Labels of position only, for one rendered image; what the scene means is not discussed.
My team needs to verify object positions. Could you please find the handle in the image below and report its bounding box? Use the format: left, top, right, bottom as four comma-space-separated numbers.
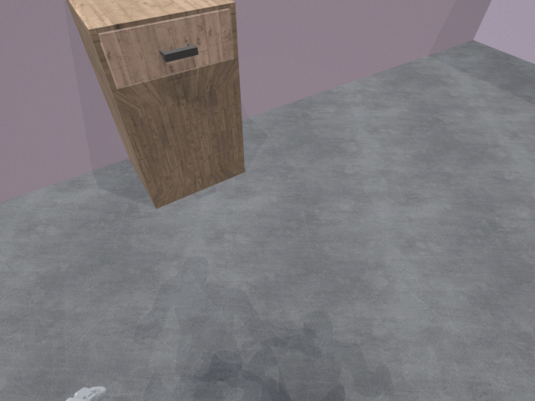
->
159, 43, 198, 62

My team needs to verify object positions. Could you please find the drawer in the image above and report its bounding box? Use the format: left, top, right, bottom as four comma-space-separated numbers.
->
97, 8, 233, 88

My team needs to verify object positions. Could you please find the cabinet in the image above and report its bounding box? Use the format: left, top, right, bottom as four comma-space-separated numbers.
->
66, 0, 245, 209

